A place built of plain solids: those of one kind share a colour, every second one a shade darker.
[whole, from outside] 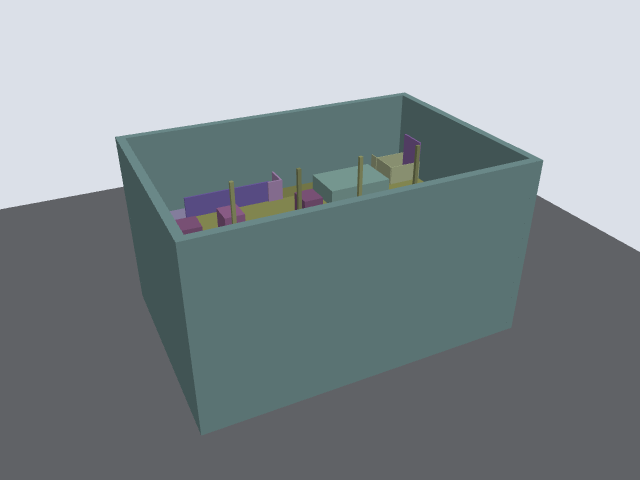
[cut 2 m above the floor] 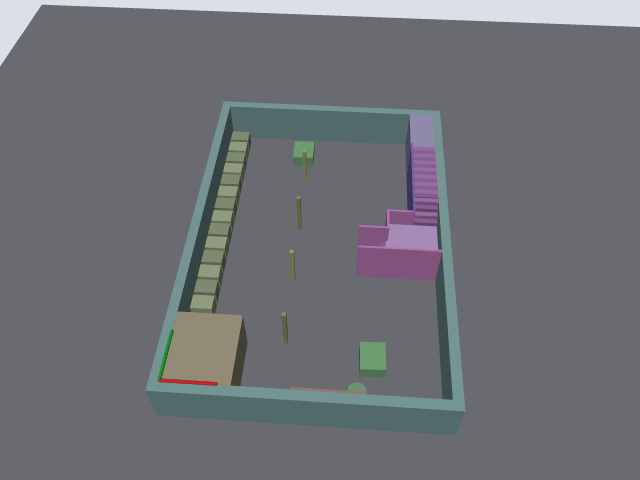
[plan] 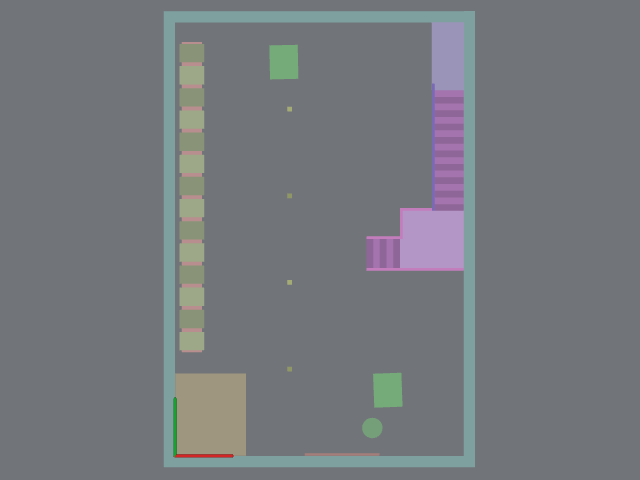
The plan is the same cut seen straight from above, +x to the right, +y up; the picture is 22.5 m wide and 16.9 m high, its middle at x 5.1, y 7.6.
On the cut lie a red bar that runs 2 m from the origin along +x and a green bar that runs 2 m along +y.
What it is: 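The cask floor and the brewing floor of a tower brewery's brewhouse, with the steep timber stair of 25 risers in two flights with a quarter landing, the first flight after a corner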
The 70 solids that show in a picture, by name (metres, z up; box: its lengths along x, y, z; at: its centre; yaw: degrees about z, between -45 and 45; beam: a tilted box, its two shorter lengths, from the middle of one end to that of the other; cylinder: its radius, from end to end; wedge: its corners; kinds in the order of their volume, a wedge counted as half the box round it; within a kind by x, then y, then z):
{
 "wall_1": {"box": [0.4, 16.06, 9.11], "at": [-0.2, 7.63, 4.5]},
 "wall_2": {"box": [10.96, 0.4, 9.11], "at": [5.08, -0.2, 4.5]},
 "wall_3": {"box": [10.96, 0.4, 9.11], "at": [5.08, 15.46, 4.5]},
 "wall_4": {"box": [0.4, 16.06, 9.11], "at": [10.36, 7.63, 4.5]},
 "upper_floor_1": {"box": [9.05, 15.28, 0.3], "at": [4.51, 7.63, 4.72]},
 "upper_floor_2": {"box": [1.14, 8.04, 0.3], "at": [9.6, 4.01, 4.72]},
 "office_1": {"box": [2.5, 2.9, 2.25], "at": [1.25, 1.45, 1.07]},
 "stair_steps_1": {"box": [0.24, 1.02, 0.24], "at": [6.85, 7.13, 0.07]},
 "stair_steps_2": {"box": [0.24, 1.02, 0.44], "at": [7.09, 7.13, 0.17]},
 "stair_steps_3": {"box": [0.24, 1.02, 0.63], "at": [7.33, 7.13, 0.27]},
 "stair_steps_4": {"box": [0.24, 1.02, 0.83], "at": [7.56, 7.13, 0.36]},
 "stair_steps_5": {"box": [0.24, 1.02, 1.02], "at": [7.8, 7.13, 0.46]},
 "stair_steps_6": {"box": [1.02, 0.24, 1.41], "at": [9.65, 8.75, 0.66]},
 "stair_steps_7": {"box": [1.02, 0.24, 1.61], "at": [9.65, 8.98, 0.75]},
 "stair_steps_8": {"box": [1.02, 0.24, 1.8], "at": [9.65, 9.22, 0.85]},
 "stair_steps_9": {"box": [1.02, 0.24, 2.0], "at": [9.65, 9.45, 0.95]},
 "stair_steps_10": {"box": [1.02, 0.24, 2.19], "at": [9.65, 9.69, 1.05]},
 "stair_steps_11": {"box": [1.02, 0.24, 2.39], "at": [9.65, 9.93, 1.14]},
 "stair_steps_12": {"box": [1.02, 0.24, 2.58], "at": [9.65, 10.16, 1.24]},
 "stair_steps_13": {"box": [1.02, 0.24, 2.78], "at": [9.65, 10.4, 1.34]},
 "stair_steps_14": {"box": [1.02, 0.24, 2.97], "at": [9.65, 10.63, 1.44]},
 "stair_steps_15": {"box": [1.02, 0.24, 3.17], "at": [9.65, 10.87, 1.53]},
 "stair_steps_16": {"box": [1.02, 0.24, 3.36], "at": [9.65, 11.11, 1.63]},
 "stair_steps_17": {"box": [1.02, 0.24, 3.55], "at": [9.65, 11.34, 1.73]},
 "stair_steps_18": {"box": [1.02, 0.24, 3.75], "at": [9.65, 11.58, 1.82]},
 "stair_steps_19": {"box": [1.02, 0.24, 3.94], "at": [9.65, 11.81, 1.92]},
 "stair_steps_20": {"box": [1.02, 0.24, 4.14], "at": [9.65, 12.05, 2.02]},
 "stair_steps_21": {"box": [1.02, 0.24, 4.33], "at": [9.65, 12.29, 2.12]},
 "stair_steps_22": {"box": [1.02, 0.24, 4.53], "at": [9.65, 12.52, 2.21]},
 "stair_steps_23": {"box": [1.02, 0.24, 4.72], "at": [9.65, 12.76, 2.31]},
 "stair_head_landing_1": {"box": [1.14, 2.4, 4.92], "at": [9.6, 14.07, 2.41]},
 "cooler_1": {"box": [2.3, 3.4, 0.96], "at": [8.06, 4.35, 5.3]},
 "cask_1": {"box": [0.88, 0.65, 0.74], "at": [0.59, 4.04, 0.67]},
 "cask_2": {"box": [0.88, 0.65, 0.74], "at": [0.59, 4.82, 0.67]},
 "cask_3": {"box": [0.88, 0.65, 0.74], "at": [0.59, 5.6, 0.67]},
 "cask_4": {"box": [0.88, 0.65, 0.74], "at": [0.59, 6.38, 0.67]},
 "cask_5": {"box": [0.88, 0.65, 0.74], "at": [0.59, 7.16, 0.67]},
 "cask_6": {"box": [0.88, 0.65, 0.74], "at": [0.59, 7.94, 0.67]},
 "cask_7": {"box": [0.88, 0.65, 0.74], "at": [0.59, 8.72, 0.67]},
 "cask_8": {"box": [0.88, 0.65, 0.74], "at": [0.59, 9.5, 0.67]},
 "cask_9": {"box": [0.88, 0.65, 0.74], "at": [0.59, 10.28, 0.67]},
 "cask_10": {"box": [0.88, 0.65, 0.74], "at": [0.59, 11.06, 0.67]},
 "cask_11": {"box": [0.88, 0.65, 0.74], "at": [0.59, 11.84, 0.67]},
 "cask_12": {"box": [0.88, 0.65, 0.74], "at": [0.59, 12.62, 0.67]},
 "cask_13": {"box": [0.88, 0.65, 0.74], "at": [0.59, 13.4, 0.67]},
 "cask_14": {"box": [0.88, 0.65, 0.74], "at": [0.59, 14.18, 0.67]},
 "stair_quarter_landing_1": {"box": [2.25, 2.02, 1.22], "at": [9.04, 7.62, 0.56]},
 "malt_1": {"box": [1.2, 1.0, 1.13], "at": [6.73, 7.45, 5.38], "yaw": 0.9},
 "malt_2": {"box": [1.2, 1.0, 1.13], "at": [6.78, 11.5, 5.38], "yaw": 1.1},
 "malt_3": {"box": [1.2, 1.0, 0.66], "at": [7.36, 13.41, 5.15], "yaw": -1.3},
 "stillage_1": {"box": [0.72, 10.92, 0.39], "at": [0.59, 9.11, 0.14]},
 "stair_wall_1": {"box": [0.1, 4.48, 6.02], "at": [9.09, 10.87, 2.96]},
 "stair_low_1": {"box": [1.28, 0.1, 2.32], "at": [7.37, 7.69, 1.11]},
 "stair_low_2": {"box": [0.1, 1.09, 2.32], "at": [7.96, 8.18, 1.11]},
 "stair_low_3": {"box": [3.43, 0.1, 2.32], "at": [8.45, 6.57, 1.11]},
 "stair_low_4": {"box": [1.23, 0.1, 2.32], "at": [8.53, 8.68, 1.11]},
 "load_1": {"box": [1.0, 1.2, 0.66], "at": [3.83, 13.86, 0.28], "yaw": 1.2},
 "load_2": {"box": [1.0, 1.2, 0.66], "at": [7.49, 2.31, 0.28], "yaw": 2.0},
 "post_1": {"box": [0.17, 0.17, 8.81], "at": [4.03, 3.05, 4.35]},
 "post_2": {"box": [0.17, 0.17, 8.81], "at": [4.03, 6.1, 4.35]},
 "post_3": {"box": [0.17, 0.17, 8.81], "at": [4.03, 9.16, 4.35]},
 "post_4": {"box": [0.17, 0.17, 8.81], "at": [4.03, 12.21, 4.35]},
 "loading_door_1": {"box": [2.64, 0.09, 2.87], "at": [5.88, 0.04, 1.39]},
 "hoist_door_1": {"box": [1.54, 0.09, 2.12], "at": [8.81, 0.04, 5.93]},
 "hoist_rail_1": {"box": [0.04, 1.93, 1.05], "at": [8.03, 0.93, 5.34]},
 "hoist_rail_2": {"box": [2.22, 0.04, 1.05], "at": [9.09, 1.84, 5.34]},
 "hoist_rail_3": {"box": [0.04, 1.93, 1.05], "at": [9.59, 0.93, 5.34]},
 "well_guard_1": {"box": [0.1, 0.8, 1.15], "at": [8.99, 8.33, 5.39]},
 "well_guard_2": {"box": [1.22, 0.1, 1.15], "at": [9.55, 7.98, 5.39]},
 "hose_coil_1": {"cylinder": 0.36, "from": [6.94, 0.98, -0.05], "to": [6.94, 0.98, 0.23]}
}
